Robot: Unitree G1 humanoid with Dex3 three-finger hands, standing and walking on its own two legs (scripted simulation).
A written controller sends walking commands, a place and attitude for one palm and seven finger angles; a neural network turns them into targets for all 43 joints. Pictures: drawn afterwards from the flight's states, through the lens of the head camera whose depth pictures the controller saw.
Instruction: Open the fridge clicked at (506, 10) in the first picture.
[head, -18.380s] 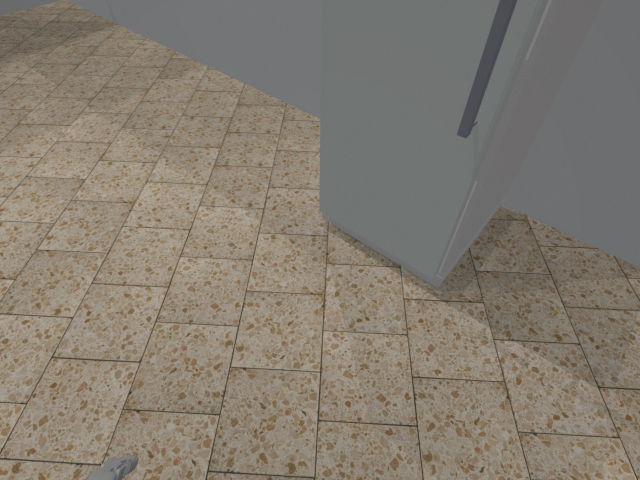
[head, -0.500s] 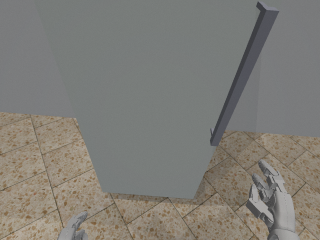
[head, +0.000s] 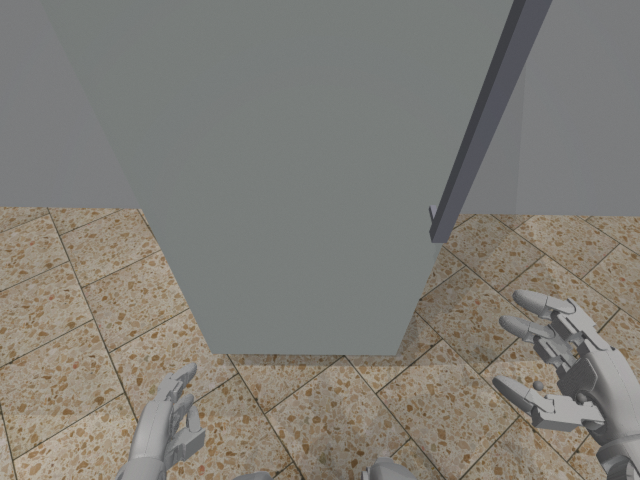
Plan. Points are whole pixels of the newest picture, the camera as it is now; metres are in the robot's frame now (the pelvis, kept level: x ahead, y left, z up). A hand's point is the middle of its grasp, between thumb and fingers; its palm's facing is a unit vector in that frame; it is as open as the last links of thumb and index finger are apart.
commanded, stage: raise the hand to about handle height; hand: right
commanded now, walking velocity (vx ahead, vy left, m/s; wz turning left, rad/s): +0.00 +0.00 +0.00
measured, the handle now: (477, 113) +0.51 -0.16 +0.21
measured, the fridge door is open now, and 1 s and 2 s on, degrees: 0 0 0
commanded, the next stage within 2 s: move the hooked fingers beside the handle in 1.38 s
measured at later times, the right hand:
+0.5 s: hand out of the picture +0.27 -0.29 +0.16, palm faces +0.03 +1.00 -0.08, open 13.3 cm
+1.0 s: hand out of the picture +0.29 -0.31 +0.20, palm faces +0.02 +1.00 -0.09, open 14.0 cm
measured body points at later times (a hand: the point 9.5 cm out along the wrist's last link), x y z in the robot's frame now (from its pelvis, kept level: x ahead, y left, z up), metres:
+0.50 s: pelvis +0.02 -0.04 +0.03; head +0.02 -0.04 +0.48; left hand +0.21 +0.21 -0.02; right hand +0.26 -0.34 +0.17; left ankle +0.01 +0.09 -0.68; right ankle +0.06 -0.12 -0.68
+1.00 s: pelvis +0.01 -0.03 +0.05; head +0.00 -0.01 +0.50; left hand +0.18 +0.20 -0.03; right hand +0.28 -0.36 +0.21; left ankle +0.01 +0.09 -0.68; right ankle +0.06 -0.12 -0.68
